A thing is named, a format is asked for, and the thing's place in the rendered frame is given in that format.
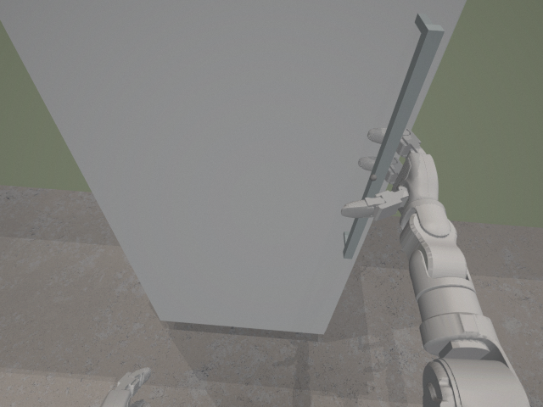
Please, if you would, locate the robot right forearm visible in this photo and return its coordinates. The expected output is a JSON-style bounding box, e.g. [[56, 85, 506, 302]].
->
[[400, 198, 530, 407]]

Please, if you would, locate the robot right upper arm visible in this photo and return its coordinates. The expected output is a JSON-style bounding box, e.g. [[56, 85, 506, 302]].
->
[[423, 358, 528, 407]]

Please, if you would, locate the fridge door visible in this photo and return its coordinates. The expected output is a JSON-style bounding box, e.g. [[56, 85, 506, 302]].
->
[[0, 0, 466, 335]]

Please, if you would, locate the handle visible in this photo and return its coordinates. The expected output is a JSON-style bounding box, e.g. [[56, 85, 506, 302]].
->
[[343, 14, 445, 259]]

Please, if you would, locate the right robot hand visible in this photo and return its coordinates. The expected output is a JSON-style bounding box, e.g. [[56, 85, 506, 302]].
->
[[341, 128, 439, 221]]

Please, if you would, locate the left robot hand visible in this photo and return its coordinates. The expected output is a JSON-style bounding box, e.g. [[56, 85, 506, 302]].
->
[[100, 367, 151, 407]]

